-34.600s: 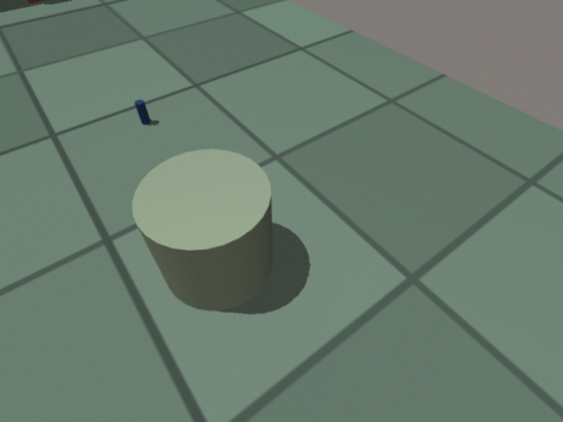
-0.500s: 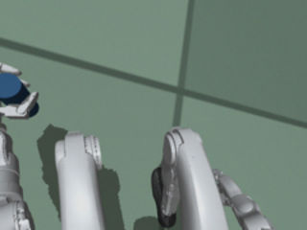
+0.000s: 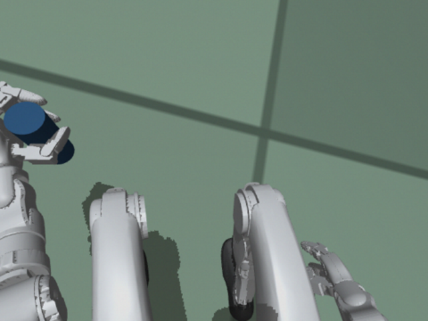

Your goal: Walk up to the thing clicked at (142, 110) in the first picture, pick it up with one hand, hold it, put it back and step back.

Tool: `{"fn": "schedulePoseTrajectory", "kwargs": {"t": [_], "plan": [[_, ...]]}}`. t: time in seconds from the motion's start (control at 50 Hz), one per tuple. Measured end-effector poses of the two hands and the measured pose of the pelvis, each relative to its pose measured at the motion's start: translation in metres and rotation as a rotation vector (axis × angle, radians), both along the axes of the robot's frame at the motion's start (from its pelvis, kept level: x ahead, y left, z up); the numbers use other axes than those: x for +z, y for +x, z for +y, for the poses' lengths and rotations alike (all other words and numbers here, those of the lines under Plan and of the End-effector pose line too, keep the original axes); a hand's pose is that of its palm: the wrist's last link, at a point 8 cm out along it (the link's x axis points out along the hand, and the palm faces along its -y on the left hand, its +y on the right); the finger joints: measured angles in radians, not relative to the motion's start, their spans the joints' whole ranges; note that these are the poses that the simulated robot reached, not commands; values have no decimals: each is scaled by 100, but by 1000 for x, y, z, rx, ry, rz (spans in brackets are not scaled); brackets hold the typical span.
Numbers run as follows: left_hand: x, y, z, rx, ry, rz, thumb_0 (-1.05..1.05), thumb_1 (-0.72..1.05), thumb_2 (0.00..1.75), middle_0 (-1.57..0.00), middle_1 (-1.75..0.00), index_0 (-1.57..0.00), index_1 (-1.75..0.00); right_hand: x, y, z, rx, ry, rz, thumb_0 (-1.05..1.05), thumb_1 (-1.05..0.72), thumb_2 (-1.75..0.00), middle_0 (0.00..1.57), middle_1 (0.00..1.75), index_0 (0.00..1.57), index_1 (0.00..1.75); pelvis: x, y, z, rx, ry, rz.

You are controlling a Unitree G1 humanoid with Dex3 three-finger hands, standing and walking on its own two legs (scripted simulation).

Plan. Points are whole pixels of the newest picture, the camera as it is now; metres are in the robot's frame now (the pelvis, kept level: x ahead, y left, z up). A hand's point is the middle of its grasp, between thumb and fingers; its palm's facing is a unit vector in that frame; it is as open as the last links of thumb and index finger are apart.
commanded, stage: settle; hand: left
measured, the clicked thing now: (44, 137) +0.41 +0.29 -0.07
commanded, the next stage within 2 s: lift in 0.54 s
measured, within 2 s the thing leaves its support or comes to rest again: neither
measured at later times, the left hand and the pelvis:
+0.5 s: hand (37, 121) +0.42 +0.28 -0.01, palm faces +0.28 -0.96 -0.02, open 8.2 cm; pelvis +0.00 +0.00 +0.02, yaw +2 degrees
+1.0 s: hand (23, 113) +0.41 +0.27 +0.03, palm faces +0.25 -0.97 -0.04, open 8.2 cm; pelvis +0.00 +0.00 +0.05, yaw +3 degrees
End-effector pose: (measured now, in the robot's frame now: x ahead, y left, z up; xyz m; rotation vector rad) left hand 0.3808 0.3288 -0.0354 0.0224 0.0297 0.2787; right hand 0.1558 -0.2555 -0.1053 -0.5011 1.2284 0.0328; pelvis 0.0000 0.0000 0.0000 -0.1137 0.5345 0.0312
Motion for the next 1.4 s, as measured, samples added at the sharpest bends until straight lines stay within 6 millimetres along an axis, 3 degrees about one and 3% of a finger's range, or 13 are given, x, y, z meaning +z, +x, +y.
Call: {"fn": "schedulePoseTrajectory", "kwargs": {"t": [0.86,1.16,1.4], "plan": [[44,1,-11,-31,13,6,3,-25,116,-88,-121,-84,-122,22,-17,0,-67,30,-3,0,-91,-89,20,30,21,30,30,-2,-1,21,29,21],[109,-15,-14,-37,12,1,3,-25,117,-88,-121,-84,-121,66,6,7,-94,68,-91,0,-91,-89,20,30,21,30,76,2,-1,33,37,40],[192,-26,-26,-38,6,-15,3,-24,116,-88,-121,-84,-121,129,36,18,-109,98,-180,0,-91,-89,20,30,21,30,138,12,1,47,40,25]]}}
